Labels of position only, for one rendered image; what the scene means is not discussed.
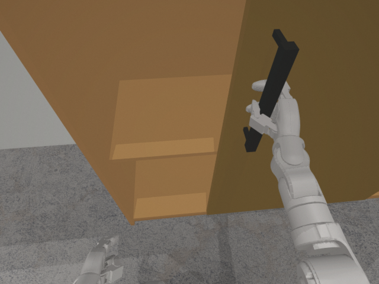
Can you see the right robot upper arm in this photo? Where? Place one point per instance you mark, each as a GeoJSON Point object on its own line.
{"type": "Point", "coordinates": [334, 269]}

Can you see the robot left hand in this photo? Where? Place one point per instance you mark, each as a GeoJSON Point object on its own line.
{"type": "Point", "coordinates": [109, 268]}

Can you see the handle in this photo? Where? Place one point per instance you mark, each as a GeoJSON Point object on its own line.
{"type": "Point", "coordinates": [282, 64]}

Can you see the left robot forearm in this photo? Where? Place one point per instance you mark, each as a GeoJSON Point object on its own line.
{"type": "Point", "coordinates": [88, 278]}

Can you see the robot right hand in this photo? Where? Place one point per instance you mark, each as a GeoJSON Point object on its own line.
{"type": "Point", "coordinates": [285, 114]}

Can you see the right robot forearm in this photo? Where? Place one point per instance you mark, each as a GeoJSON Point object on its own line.
{"type": "Point", "coordinates": [313, 228]}

